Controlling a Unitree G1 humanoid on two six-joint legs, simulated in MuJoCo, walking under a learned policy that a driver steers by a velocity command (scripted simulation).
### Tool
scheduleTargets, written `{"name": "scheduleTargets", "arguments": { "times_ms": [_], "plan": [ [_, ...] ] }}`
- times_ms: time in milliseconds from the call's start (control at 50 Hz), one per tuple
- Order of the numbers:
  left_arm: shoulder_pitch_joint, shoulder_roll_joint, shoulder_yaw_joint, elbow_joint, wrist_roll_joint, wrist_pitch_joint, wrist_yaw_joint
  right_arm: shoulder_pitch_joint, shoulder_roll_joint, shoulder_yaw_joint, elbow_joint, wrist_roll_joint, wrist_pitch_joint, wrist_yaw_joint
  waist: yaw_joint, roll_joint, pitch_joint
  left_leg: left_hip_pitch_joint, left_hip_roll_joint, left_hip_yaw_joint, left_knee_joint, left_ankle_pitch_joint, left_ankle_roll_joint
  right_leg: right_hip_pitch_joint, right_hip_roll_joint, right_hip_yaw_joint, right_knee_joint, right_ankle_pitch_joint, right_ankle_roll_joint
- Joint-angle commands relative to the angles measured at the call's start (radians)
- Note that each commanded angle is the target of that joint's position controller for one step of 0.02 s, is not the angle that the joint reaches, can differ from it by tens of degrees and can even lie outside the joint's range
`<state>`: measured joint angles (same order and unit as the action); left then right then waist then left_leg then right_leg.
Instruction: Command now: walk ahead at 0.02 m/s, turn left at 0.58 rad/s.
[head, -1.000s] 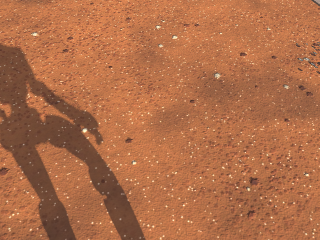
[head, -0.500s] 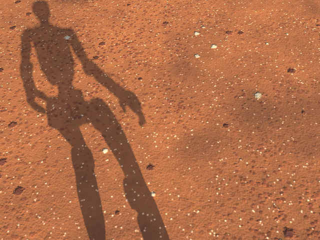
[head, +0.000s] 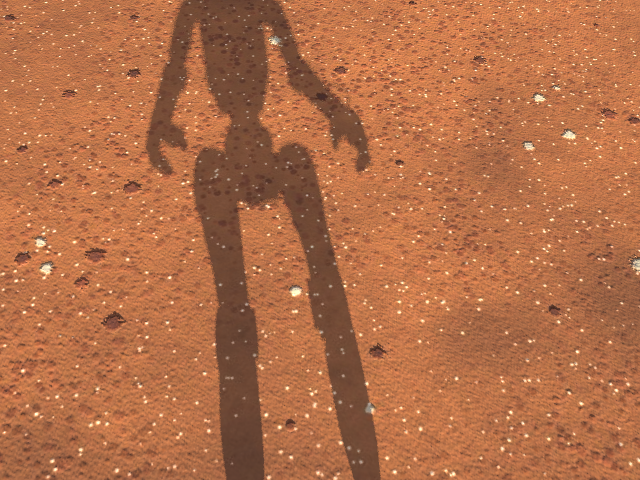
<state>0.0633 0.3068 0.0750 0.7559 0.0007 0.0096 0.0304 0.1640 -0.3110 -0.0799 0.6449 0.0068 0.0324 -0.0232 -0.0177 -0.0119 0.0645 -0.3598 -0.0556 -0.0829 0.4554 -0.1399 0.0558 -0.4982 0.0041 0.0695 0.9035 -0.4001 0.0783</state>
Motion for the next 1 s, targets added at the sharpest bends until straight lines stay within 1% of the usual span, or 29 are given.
{"name": "scheduleTargets", "arguments": {
  "times_ms": [20,100,160,180,200,220,240,280,360,400,460,480,500,520,540,560,580,620,640,740,820,860,880,900,920,940,960,980,1000],
  "plan": [
    [0.029,0.07,0.016,-0.047,-0.003,-0.006,-0.002,-0.029,-0.179,-0.053,-0.077,0.0,-0.005,-0.011,0.009,0.151,-0.197,0.147,0.226,-0.28,-0.113,0.141,0.178,0.058,0.017,0.009,-0.101,0.045,0.006],
    [0.033,0.084,0.022,-0.053,-0.008,-0.02,-0.017,-0.038,-0.173,-0.051,-0.082,0.001,0.004,-0.003,0.001,0.181,-0.172,0.133,0.214,-0.373,-0.104,0.039,0.16,0.116,0.033,0.015,-0.234,0.039,-0.016],
    [0.114,0.089,0.032,-0.029,-0.007,-0.034,-0.029,-0.061,-0.158,-0.045,-0.09,0.016,0.016,-0.008,0.049,0.171,-0.169,0.085,0.159,-0.38,-0.039,0.014,0.1,0.278,0.025,-0.008,-0.503,0.193,-0.059],
    [0.149,0.148,0.047,-0.026,0.007,-0.033,-0.024,-0.033,-0.123,-0.034,-0.092,0.014,0.016,-0.009,0.042,0.08,-0.183,-0.013,0.1,-0.318,0.069,-0.125,0.045,0.386,-0.116,0.102,-0.565,0.218,-0.11],
    [0.12,0.24,0.064,-0.031,0.027,-0.021,-0.016,-0.006,-0.084,-0.026,-0.114,0.015,0.01,-0.008,-0.011,-0.207,-0.136,-0.221,-0.073,-0.098,0.277,-0.39,-0.02,0.42,-0.321,0.343,-0.621,0.336,-0.243],
    [0.101,0.199,0.054,-0.053,0.054,-0.027,-0.018,-0.007,-0.162,-0.049,-0.109,-0.003,-0.004,-0.008,0.014,-0.237,-0.129,-0.235,-0.044,-0.076,0.526,-0.488,-0.068,0.324,-0.429,0.463,-0.645,0.397,-0.363],
    [0.038,0.144,0.036,-0.076,0.045,-0.032,-0.011,0.019,-0.201,-0.066,-0.085,0.001,-0.004,-0.004,-0.011,-0.158,-0.114,-0.216,-0.022,-0.103,0.646,-0.426,-0.081,0.297,-0.382,0.379,-0.629,0.406,-0.353],
    [-0.018,0.098,0.022,-0.083,0.009,-0.032,-0.005,0.061,-0.161,-0.063,-0.039,-0.002,0.012,-0.01,-0.025,-0.112,-0.086,-0.231,-0.023,-0.088,0.735,-0.324,-0.114,0.315,-0.265,0.218,-0.596,0.388,-0.274],
    [0.027,0.044,-0.008,-0.048,0.007,-0.027,-0.01,0.013,-0.025,-0.009,-0.051,-0.01,0.009,-0.007,-0.001,-0.13,-0.113,-0.102,0.021,-0.041,0.466,-0.28,-0.147,0.352,-0.186,0.112,-0.568,0.488,-0.271],
    [0.066,0.085,0.002,-0.032,-0.002,-0.018,-0.019,-0.032,0.004,0.008,-0.059,-0.016,0.002,-0.001,0.039,-0.194,-0.121,0.027,0.037,0.049,0.235,-0.316,-0.156,0.34,-0.161,0.113,-0.572,0.394,-0.264],
    [0.131,0.165,0.021,-0.018,-0.03,-0.001,-0.017,0.004,-0.063,-0.013,-0.028,0.008,-0.01,0.004,0.036,-0.175,-0.067,0.174,-0.01,0.116,-0.071,-0.149,-0.113,0.257,-0.16,0.213,-0.595,0.026,-0.265],
    [0.144,0.152,0.015,-0.015,-0.03,-0.006,-0.016,0.031,-0.079,-0.017,-0.02,0.01,-0.018,0.0,0.022,-0.151,-0.064,0.265,0.015,0.086,-0.113,-0.129,-0.076,0.189,-0.151,0.239,-0.597,-0.036,-0.24],
    [0.117,0.107,0.0,-0.023,-0.022,-0.018,-0.019,0.104,-0.099,-0.02,-0.011,0.005,-0.025,-0.008,-0.018,-0.106,-0.096,0.412,0.108,0.012,-0.097,-0.131,-0.032,0.071,-0.123,0.229,-0.538,-0.086,-0.194],
    [0.077,0.033,-0.018,-0.053,-0.019,-0.038,-0.026,0.191,-0.174,-0.04,0.018,-0.016,-0.032,-0.011,-0.044,0.078,-0.118,0.494,0.234,-0.141,-0.088,-0.311,0.045,-0.099,-0.002,0.058,-0.354,-0.108,-0.123],
    [0.01,0.04,-0.019,-0.091,-0.034,-0.055,-0.025,0.243,-0.216,-0.057,0.04,-0.024,-0.041,0.002,-0.089,0.241,-0.088,0.423,0.383,-0.371,-0.232,-0.507,0.151,-0.185,0.039,-0.058,-0.162,-0.138,-0.095],
    [-0.036,0.099,0.001,-0.109,-0.041,-0.061,-0.024,0.219,-0.171,-0.044,0.036,-0.035,-0.063,0.001,-0.095,0.224,0.004,0.381,0.435,-0.447,-0.293,-0.535,0.194,-0.27,-0.021,0.001,0.008,-0.152,-0.096],
    [0.005,0.108,0.013,-0.09,-0.045,-0.059,-0.026,0.187,-0.122,-0.03,0.035,-0.029,-0.082,-0.006,-0.062,0.202,0.03,0.389,0.413,-0.406,-0.299,-0.509,0.177,-0.312,-0.036,0.027,0.101,-0.119,-0.103],
    [0.048,0.087,0.015,-0.07,-0.036,-0.058,-0.034,0.154,-0.082,-0.019,0.044,-0.002,-0.104,-0.01,-0.037,0.181,0.05,0.441,0.378,-0.278,-0.313,-0.346,0.133,-0.377,-0.067,0.054,0.134,-0.005,-0.104],
    [0.036,0.069,0.012,-0.07,-0.034,-0.06,-0.04,0.15,-0.075,-0.018,0.047,-0.004,-0.108,-0.011,-0.039,0.154,0.053,0.432,0.357,-0.203,-0.321,-0.235,0.115,-0.365,-0.074,0.044,0.119,0.052,-0.099],
    [-0.022,0.014,-0.017,-0.113,-0.025,-0.053,-0.077,0.135,-0.118,-0.036,0.058,-0.001,-0.115,-0.002,-0.048,0.138,0.021,0.305,0.305,0.05,-0.329,-0.026,0.093,-0.158,-0.089,-0.061,-0.102,0.232,-0.058],
    [-0.043,0.051,-0.014,-0.149,-0.025,-0.039,-0.089,0.161,-0.168,-0.054,0.083,0.02,-0.11,0.008,-0.041,0.126,0.04,0.281,0.349,0.107,-0.299,-0.036,0.078,-0.051,-0.071,-0.114,-0.202,0.203,-0.106],
    [0.039,0.081,0.004,-0.14,-0.023,-0.036,-0.089,0.138,-0.186,-0.057,0.085,0.025,-0.102,0.01,0.026,0.112,0.004,0.266,0.344,0.168,-0.16,0.219,0.051,0.096,-0.015,-0.166,-0.259,0.191,-0.153],
    [0.163,0.123,0.031,-0.105,-0.024,-0.033,-0.084,0.145,-0.171,-0.05,0.086,0.021,-0.099,0.01,0.088,0.076,-0.078,0.23,0.304,0.233,0.035,0.414,0.02,0.283,0.035,-0.19,-0.287,0.204,-0.182],
    [0.342,0.188,0.066,-0.059,-0.033,-0.027,-0.071,0.166,-0.135,-0.033,0.076,0.005,-0.1,0.007,0.166,0.015,-0.185,0.09,0.251,0.274,0.312,0.411,-0.026,0.548,0.047,-0.134,-0.289,0.194,-0.222],
    [0.395,0.329,0.091,-0.06,-0.036,-0.029,-0.054,0.203,-0.014,0.007,0.001,-0.03,-0.113,0.007,0.117,-0.319,-0.265,-0.306,0.087,0.254,0.738,-0.283,-0.115,0.797,-0.24,0.466,-0.47,-0.081,-0.399],
    [0.387,0.279,0.065,-0.101,-0.033,-0.051,-0.061,0.154,-0.059,0.009,-0.005,0.001,-0.146,0.01,0.143,-0.225,-0.388,-0.405,0.036,-0.006,0.891,-0.441,-0.1,0.834,-0.343,0.818,-0.669,-0.283,-0.463],
    [0.341,0.213,0.045,-0.094,-0.022,-0.068,-0.065,0.076,-0.134,-0.01,-0.024,0.042,-0.162,0.019,0.147,-0.144,-0.249,-0.5,0.084,-0.017,0.919,-0.349,-0.074,0.757,-0.339,0.706,-0.691,-0.24,-0.417],
    [0.303,0.188,0.036,-0.096,-0.016,-0.077,-0.065,0.054,-0.133,-0.005,-0.027,0.036,-0.173,0.018,0.117,-0.093,-0.173,-0.483,0.128,-0.007,0.861,-0.271,-0.046,0.645,-0.301,0.587,-0.67,-0.137,-0.388],
    [0.235,0.161,0.027,-0.107,-0.012,-0.076,-0.063,0.056,-0.129,-0.007,-0.016,0.007,-0.178,0.011,0.075,-0.032,-0.128,-0.423,0.163,-0.008,0.777,-0.205,-0.042,0.522,-0.261,0.484,-0.655,-0.016,-0.36]
  ]
}}
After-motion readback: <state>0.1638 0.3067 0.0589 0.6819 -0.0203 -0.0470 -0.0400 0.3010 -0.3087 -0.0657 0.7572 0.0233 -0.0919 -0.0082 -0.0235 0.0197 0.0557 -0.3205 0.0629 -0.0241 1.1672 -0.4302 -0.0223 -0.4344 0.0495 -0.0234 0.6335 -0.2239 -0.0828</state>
